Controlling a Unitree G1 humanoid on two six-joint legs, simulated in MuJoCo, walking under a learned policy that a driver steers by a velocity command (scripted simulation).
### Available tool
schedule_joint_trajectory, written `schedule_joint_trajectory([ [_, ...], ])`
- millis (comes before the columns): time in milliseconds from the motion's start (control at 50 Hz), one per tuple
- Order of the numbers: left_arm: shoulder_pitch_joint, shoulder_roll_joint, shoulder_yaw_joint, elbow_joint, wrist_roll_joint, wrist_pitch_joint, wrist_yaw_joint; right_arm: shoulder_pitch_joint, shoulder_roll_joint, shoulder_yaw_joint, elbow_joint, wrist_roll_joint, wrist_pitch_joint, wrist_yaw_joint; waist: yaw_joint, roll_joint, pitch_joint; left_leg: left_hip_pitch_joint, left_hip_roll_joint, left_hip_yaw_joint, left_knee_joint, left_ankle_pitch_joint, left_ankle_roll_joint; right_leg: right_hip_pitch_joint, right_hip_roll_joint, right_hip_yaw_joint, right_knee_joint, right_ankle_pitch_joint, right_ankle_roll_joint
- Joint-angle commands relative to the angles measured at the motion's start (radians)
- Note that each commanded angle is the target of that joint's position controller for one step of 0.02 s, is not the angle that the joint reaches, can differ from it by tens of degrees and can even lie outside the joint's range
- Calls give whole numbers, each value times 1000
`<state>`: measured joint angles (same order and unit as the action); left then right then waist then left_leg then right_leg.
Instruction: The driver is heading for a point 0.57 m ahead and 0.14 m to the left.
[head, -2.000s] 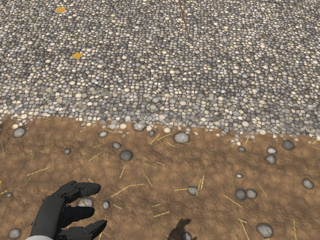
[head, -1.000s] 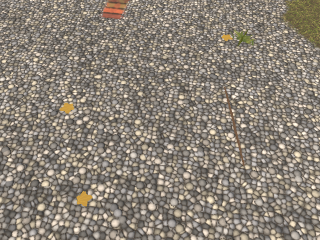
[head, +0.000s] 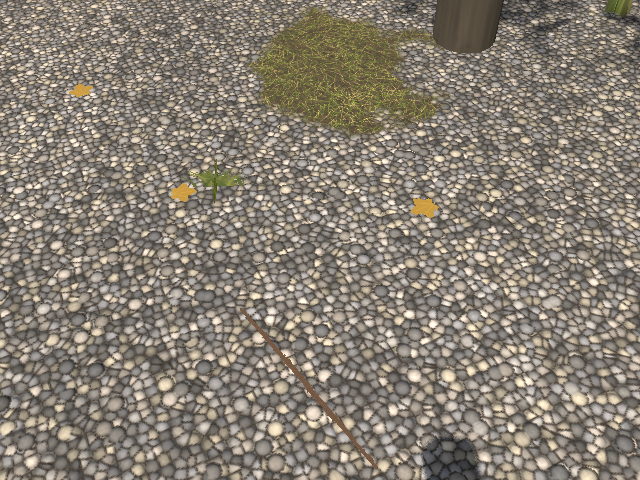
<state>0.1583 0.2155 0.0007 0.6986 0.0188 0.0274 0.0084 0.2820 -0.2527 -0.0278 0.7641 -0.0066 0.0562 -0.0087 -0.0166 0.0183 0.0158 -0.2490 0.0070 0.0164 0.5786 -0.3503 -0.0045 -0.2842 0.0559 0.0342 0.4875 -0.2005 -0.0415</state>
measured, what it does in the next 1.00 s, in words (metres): walks ahead: left foot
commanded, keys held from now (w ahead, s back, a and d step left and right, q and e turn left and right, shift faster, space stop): shift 0.34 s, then w+shift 0.44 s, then w+q+shift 0.22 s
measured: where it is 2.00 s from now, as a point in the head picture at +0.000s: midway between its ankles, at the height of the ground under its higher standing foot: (263, 370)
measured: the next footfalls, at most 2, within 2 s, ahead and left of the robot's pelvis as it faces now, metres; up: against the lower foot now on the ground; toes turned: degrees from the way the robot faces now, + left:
left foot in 0.02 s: +0.03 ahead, +0.12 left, +0.00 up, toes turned +1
left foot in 1.10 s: +0.51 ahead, +0.08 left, +0.00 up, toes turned +15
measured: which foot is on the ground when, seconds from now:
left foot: up 0.00-0.00, down 0.02-0.60, up 0.62-1.00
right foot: down 0.00-1.00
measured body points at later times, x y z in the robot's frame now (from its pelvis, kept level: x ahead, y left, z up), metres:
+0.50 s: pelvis +0.02 +0.01 +0.01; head +0.01 +0.00 +0.46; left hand +0.08 +0.27 -0.12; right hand +0.06 -0.25 -0.13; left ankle -0.02 +0.12 -0.74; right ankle +0.02 -0.10 -0.71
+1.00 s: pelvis +0.25 -0.01 -0.01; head +0.28 -0.02 +0.43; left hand +0.14 +0.22 -0.14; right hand +0.49 -0.22 -0.11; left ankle +0.44 +0.11 -0.68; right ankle +0.05 -0.11 -0.74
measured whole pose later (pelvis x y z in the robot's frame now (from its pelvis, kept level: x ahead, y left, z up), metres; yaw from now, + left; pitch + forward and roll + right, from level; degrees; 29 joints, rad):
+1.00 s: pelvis +0.25 -0.01 -0.01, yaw +6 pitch +3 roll +0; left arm 0.52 0.21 0.03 1.00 0.03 -0.13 0.01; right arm 0.02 -0.25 -0.04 0.78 -0.03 -0.02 0.08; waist 0.07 0.02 0.00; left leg -0.77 0.03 0.09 0.76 0.02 0.10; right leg 0.27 0.03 -0.14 0.02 -0.34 -0.02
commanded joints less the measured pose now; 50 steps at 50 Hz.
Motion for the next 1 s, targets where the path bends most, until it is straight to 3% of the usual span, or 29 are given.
schedule_joint_trajectory([
  [20, 2, 103, 29, -40, -9, -15, 10, 57, -76, -11, -32, -19, -30, -14, -2, -71, -96, 181, 71, -89, -247, 209, 28, -12, -182, 195, -67, 145, -56],
  [40, 54, 76, 26, -39, -11, -19, 5, 3, -152, -24, -46, -24, -41, -17, 60, 55, -72, 149, 169, -190, -242, 284, 58, -38, -92, 116, -48, 36, -20],
  [60, 35, 80, 25, -17, -7, -12, 2, -46, -132, -24, -44, -9, -43, -7, 51, 108, -36, -8, 181, -198, -259, 213, 83, 66, -53, 72, -73, -7, -3],
  [80, 17, 97, 30, -5, -1, -9, -1, -69, -91, -12, -46, -9, -46, -1, 44, 99, -8, -51, 152, -178, -275, 133, 68, 109, -62, 77, -75, 26, 3],
  [100, 13, 112, 37, 8, -1, -10, -3, -63, -85, -11, -42, -9, -47, 0, 31, 90, 3, -50, 121, -155, -279, 89, 53, 112, -70, 84, -72, 59, 0],
  [140, 23, 120, 43, 25, 1, -16, -5, -38, -87, -12, -24, -4, -50, -9, 21, 85, 1, -12, 97, -132, -270, 97, 46, 96, -87, 97, -75, 103, -5],
  [220, 40, 101, 40, 73, -2, -26, 6, -29, -80, -15, -4, -4, -49, -13, 10, 13, 1, 32, 94, -126, -254, 100, 57, 60, -89, 105, -106, 85, 5],
  [340, 70, 103, 44, 145, -4, -27, 13, -35, -75, -17, 41, -6, -51, -16, 12, -16, 7, 38, 88, -123, -260, 100, 64, 71, -98, 113, -129, 87, 8],
  [360, 100, 103, 45, 165, -3, -25, 12, -1, -85, -22, 59, -7, -50, -12, 6, -4, -39, 59, 73, -123, -276, -109, 74, 74, -69, 92, -113, -103, 0],
  [380, 103, 128, 55, 167, 5, -19, 8, 11, -120, -34, 61, -10, -43, -8, -2, 30, -8, 42, 74, -158, -294, -344, 100, 6, -33, 61, -64, -330, -14],
  [400, 58, 143, 62, 146, 13, -15, -2, 39, -149, -44, 65, -13, -37, -3, -25, 55, 56, 38, 125, -240, -354, -523, 139, -116, -23, 46, -10, -425, -21],
  [420, -10, 114, 55, 113, 9, -17, -15, 60, -182, -58, 76, -8, -38, 0, -42, 129, 111, 66, 222, -362, -447, -597, 191, -207, -12, -34, 93, -308, -11],
  [440, -49, 98, 51, 93, 9, -24, -23, 33, -181, -66, 77, -5, -45, 0, -39, 158, 151, 47, 311, -441, -512, -523, 228, -242, -46, -73, 215, -145, -2],
  [480, -12, 119, 63, 102, 9, -43, -34, -7, -155, -67, 69, -12, -70, 3, 2, 72, 92, 95, 312, -403, -522, -331, 228, -268, -93, -37, 296, -132, 0],
  [520, 48, 98, 61, 122, 3, -61, -47, -74, -150, -70, 63, 0, -92, 10, 44, 85, 50, 47, 235, -257, -499, -233, 189, -123, -86, -68, 197, -134, -12],
  [560, 111, 91, 64, 142, -2, -67, -45, -108, -158, -77, 66, 5, -100, 15, 79, 118, 62, -79, 193, -174, -453, -256, 180, 75, -58, -131, 63, -127, -23],
  [580, 186, 87, 66, 172, -1, -71, -39, -126, -151, -78, 66, 7, -97, 16, 116, 71, 74, -171, 169, -140, -379, -292, 180, 206, -33, -174, -18, -66, -22],
  [600, 287, 103, 73, 211, 3, -80, -28, -138, -129, -73, 63, -3, -97, 16, 157, -11, 66, -283, 126, -99, -237, -302, 171, 358, -13, -171, -62, -111, -23],
  [620, 441, 165, 90, 252, 18, -97, -14, -181, -52, -49, 36, -20, -102, 19, 225, -215, 22, -435, 30, 12, 132, -195, 141, 510, -187, 92, -187, -326, -55],
  [640, 454, 234, 92, 227, 33, -109, -10, -224, 31, -25, -28, -10, -115, 25, 203, -329, 10, -656, -80, -6, 419, -173, 126, 527, -425, 598, -373, -670, -135],
  [660, 359, 236, 96, 216, 33, -101, -5, -197, -15, -31, -35, -13, -119, 30, 131, -202, 37, -712, -16, -127, 534, -70, 143, 424, -493, 726, -408, -753, -204],
  [680, 256, 205, 90, 183, 20, -104, -8, -209, -67, -43, -26, -11, -121, 40, 81, -86, 69, -714, 44, -133, 558, 46, 132, 370, -448, 602, -372, -655, -181],
  [700, 219, 182, 84, 172, 10, -114, -14, -179, -85, -47, -7, -19, -125, 51, 54, -46, 34, -648, 71, -117, 524, 112, 109, 336, -383, 479, -370, -543, -148],
  [740, 219, 144, 70, 178, 1, -131, -10, -156, -92, -51, 16, -41, -112, 67, 39, -80, 23, -564, 91, -61, 494, 183, 61, 282, -303, 328, -421, -403, -118],
  [780, 280, 130, 67, 214, -3, -140, -11, -200, -68, -44, 4, -37, -94, 75, 48, -91, 66, -599, 95, -29, 479, 240, 37, 277, -271, 255, -451, -308, -129],
  [860, 357, 132, 70, 241, 6, -152, -9, -322, -53, -39, -32, -13, -85, 74, 86, -78, 127, -669, 26, -57, 401, 308, 36, 312, -258, 53, -479, -107, -100],
  [960, 361, 96, 51, 261, 5, -170, 1, -437, -24, -15, -81, -23, -88, 93, 94, -74, 178, -547, 34, 87, 190, 405, 97, 324, -259, -144, -541, 170, -57],
  [980, 361, 104, 50, 270, 7, -170, 4, -441, -17, -9, -87, -23, -89, 93, 88, -75, 178, -511, 23, 119, 150, 386, 122, 355, -261, -186, -521, 325, -46],
  [1000, 355, 118, 50, 274, 10, -169, 8, -430, -19, -7, -89, -22, -89, 89, 72, -87, 157, -446, -8, 158, 116, 356, 151, 388, -263, -229, -461, 616, -33],
])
